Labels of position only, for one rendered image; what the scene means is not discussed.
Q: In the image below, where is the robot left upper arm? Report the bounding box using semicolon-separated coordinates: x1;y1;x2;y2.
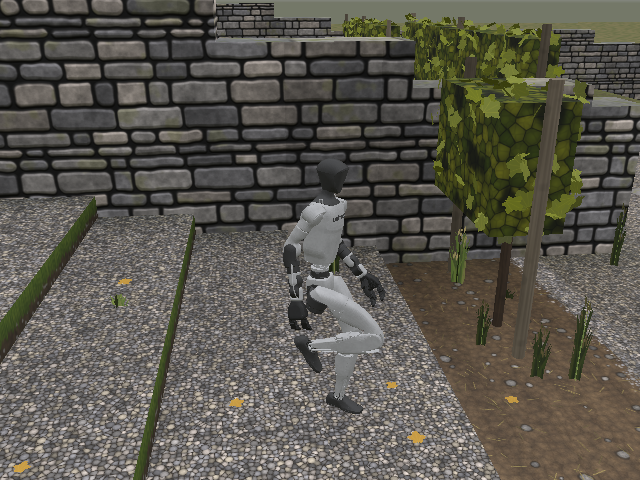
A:
336;197;347;244

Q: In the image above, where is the robot left hand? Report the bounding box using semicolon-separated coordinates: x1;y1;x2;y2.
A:
360;272;386;307

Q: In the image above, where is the robot right upper arm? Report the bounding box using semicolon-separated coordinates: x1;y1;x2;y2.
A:
283;204;326;257

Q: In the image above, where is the robot right hand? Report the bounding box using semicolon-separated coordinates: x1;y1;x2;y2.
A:
288;301;312;330

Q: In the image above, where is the left robot thigh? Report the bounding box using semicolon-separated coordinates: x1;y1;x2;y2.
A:
333;276;359;356

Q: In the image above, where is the robot right forearm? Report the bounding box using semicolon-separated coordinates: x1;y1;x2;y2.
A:
283;244;303;301

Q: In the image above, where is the robot left forearm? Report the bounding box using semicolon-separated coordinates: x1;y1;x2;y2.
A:
337;240;367;279

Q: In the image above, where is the left robot shin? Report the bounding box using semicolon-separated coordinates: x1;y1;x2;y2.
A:
334;353;358;400

